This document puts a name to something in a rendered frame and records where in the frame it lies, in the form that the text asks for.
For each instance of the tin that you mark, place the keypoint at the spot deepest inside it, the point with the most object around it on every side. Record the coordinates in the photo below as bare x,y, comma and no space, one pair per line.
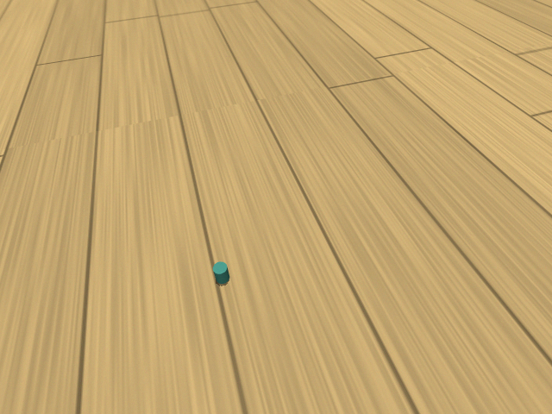
221,272

